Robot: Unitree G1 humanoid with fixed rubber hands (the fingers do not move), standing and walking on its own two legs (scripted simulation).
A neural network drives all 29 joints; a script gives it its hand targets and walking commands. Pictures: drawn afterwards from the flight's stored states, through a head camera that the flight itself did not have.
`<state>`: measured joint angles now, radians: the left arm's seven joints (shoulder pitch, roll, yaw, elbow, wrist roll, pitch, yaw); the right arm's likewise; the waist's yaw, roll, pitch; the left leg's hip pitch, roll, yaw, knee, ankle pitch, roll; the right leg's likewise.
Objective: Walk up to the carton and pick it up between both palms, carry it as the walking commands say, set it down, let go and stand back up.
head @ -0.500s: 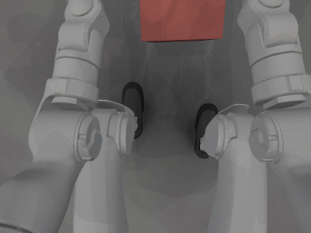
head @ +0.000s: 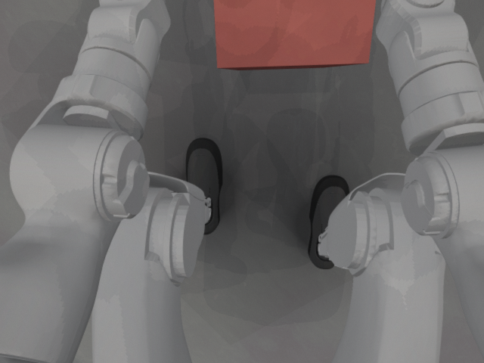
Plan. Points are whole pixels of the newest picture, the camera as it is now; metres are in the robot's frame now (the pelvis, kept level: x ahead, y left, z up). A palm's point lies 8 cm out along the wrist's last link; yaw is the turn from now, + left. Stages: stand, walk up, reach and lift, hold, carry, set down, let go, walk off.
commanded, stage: reach and lift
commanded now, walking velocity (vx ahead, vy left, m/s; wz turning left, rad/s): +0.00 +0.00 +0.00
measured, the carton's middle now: out of the picture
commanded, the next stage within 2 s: none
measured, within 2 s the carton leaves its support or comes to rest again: leaves its support in 1.50 s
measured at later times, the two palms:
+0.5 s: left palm out of the picture +0.55 +0.14 -0.19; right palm out of the picture +0.55 -0.14 -0.21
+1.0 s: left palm out of the picture +0.56 +0.12 -0.19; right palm out of the picture +0.55 -0.13 -0.21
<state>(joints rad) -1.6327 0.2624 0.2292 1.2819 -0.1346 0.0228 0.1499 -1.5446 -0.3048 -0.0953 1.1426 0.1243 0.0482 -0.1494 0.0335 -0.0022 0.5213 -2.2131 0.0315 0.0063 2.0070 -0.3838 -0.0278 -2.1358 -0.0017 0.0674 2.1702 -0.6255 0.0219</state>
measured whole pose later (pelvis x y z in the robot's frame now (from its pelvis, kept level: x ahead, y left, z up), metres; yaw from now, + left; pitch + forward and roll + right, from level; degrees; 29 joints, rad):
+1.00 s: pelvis +0.00 +0.00 -0.02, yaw +0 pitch +32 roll +3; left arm -1.65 0.23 0.22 1.25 -0.09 0.09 0.11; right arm -1.55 -0.30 -0.09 1.14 0.07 0.09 -0.08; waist 0.03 0.00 0.50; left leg -2.24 0.03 0.00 2.06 -0.39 -0.03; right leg -2.17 0.01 0.08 2.23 -0.63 0.02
